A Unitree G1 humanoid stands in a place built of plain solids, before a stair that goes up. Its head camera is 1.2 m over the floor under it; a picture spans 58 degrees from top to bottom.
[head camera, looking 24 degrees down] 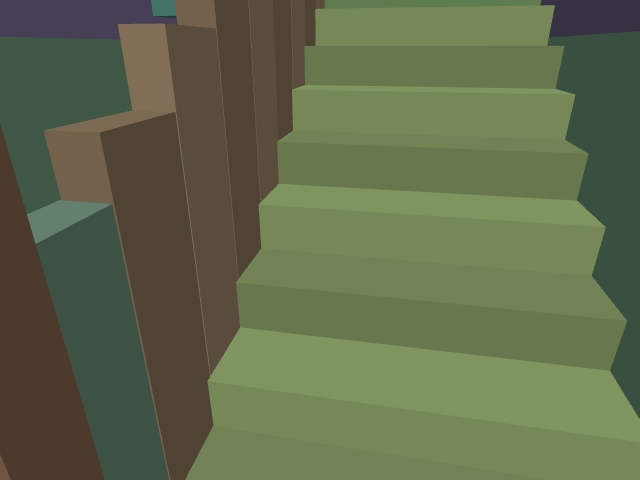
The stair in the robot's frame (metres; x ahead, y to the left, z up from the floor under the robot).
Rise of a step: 0.17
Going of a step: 0.26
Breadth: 1.13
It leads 11 degrees to the right of straight ahead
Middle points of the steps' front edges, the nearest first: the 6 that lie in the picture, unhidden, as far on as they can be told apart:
0.84 -0.24 0.35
1.10 -0.29 0.52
1.35 -0.34 0.69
1.61 -0.38 0.86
1.86 -0.43 1.03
2.12 -0.48 1.21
